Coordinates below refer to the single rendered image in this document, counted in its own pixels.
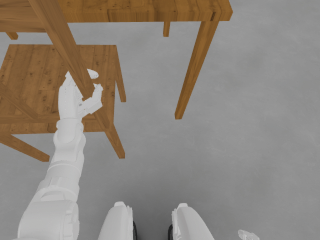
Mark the robot left forearm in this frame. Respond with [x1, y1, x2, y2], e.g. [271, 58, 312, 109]
[17, 117, 86, 238]

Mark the right robot thigh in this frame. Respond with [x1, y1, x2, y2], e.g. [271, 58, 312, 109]
[171, 206, 214, 240]

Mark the table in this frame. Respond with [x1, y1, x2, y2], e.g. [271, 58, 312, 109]
[6, 0, 233, 120]

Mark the right robot hand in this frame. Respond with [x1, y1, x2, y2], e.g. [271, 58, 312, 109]
[238, 229, 260, 240]

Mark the robot thigh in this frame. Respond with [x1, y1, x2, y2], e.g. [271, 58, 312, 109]
[98, 205, 133, 240]
[171, 206, 214, 240]

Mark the left robot hand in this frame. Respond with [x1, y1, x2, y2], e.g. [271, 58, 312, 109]
[58, 69, 103, 122]

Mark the left robot thigh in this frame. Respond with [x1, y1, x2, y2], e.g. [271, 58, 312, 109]
[98, 205, 133, 240]

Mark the chair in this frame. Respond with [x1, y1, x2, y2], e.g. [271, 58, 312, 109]
[0, 0, 126, 162]

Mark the left robot upper arm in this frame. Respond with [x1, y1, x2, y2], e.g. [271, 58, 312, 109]
[12, 199, 80, 240]

